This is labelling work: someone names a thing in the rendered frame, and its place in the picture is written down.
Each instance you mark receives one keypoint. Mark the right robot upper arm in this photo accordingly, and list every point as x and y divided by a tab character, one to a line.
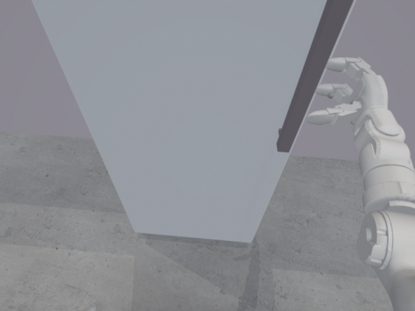
386	242

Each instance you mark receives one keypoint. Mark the handle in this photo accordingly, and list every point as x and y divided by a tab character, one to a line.
329	27

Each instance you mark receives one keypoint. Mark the right robot forearm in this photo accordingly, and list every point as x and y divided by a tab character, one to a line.
384	160

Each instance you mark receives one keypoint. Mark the fridge door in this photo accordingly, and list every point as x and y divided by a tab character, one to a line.
184	100

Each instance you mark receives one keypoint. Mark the right robot hand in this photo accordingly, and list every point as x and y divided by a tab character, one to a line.
370	92

